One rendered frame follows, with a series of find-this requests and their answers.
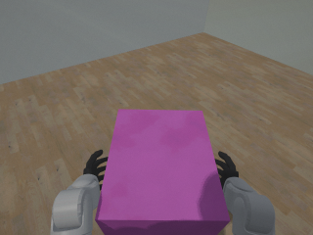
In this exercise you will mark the robot right hand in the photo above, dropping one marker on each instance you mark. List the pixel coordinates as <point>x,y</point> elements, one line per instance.
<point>229,168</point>

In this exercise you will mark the carton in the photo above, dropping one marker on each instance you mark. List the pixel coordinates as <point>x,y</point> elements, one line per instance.
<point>161,176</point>

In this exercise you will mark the robot right forearm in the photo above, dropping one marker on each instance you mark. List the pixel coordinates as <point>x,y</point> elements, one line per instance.
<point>253,214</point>

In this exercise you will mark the robot left hand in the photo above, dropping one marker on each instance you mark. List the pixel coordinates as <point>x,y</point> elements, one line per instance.
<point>92,166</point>

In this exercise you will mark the robot left forearm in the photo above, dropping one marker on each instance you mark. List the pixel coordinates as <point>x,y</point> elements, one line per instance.
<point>72,210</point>

